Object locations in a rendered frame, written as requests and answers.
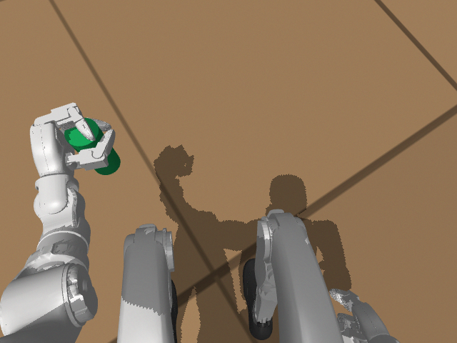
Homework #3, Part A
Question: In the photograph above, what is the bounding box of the right robot hand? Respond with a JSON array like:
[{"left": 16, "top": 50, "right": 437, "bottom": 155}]
[{"left": 329, "top": 289, "right": 390, "bottom": 343}]

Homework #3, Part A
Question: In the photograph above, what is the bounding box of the left robot hand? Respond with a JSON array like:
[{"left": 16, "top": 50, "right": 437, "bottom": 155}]
[{"left": 30, "top": 103, "right": 116, "bottom": 177}]

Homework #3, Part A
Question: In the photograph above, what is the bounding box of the left robot arm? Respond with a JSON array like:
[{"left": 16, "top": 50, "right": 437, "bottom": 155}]
[{"left": 0, "top": 173, "right": 98, "bottom": 343}]

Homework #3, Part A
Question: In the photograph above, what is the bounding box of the right robot foot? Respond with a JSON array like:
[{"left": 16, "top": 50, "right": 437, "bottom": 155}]
[{"left": 243, "top": 259, "right": 273, "bottom": 340}]

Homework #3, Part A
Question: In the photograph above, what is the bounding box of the can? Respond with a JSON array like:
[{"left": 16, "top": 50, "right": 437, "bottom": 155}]
[{"left": 64, "top": 118, "right": 121, "bottom": 175}]

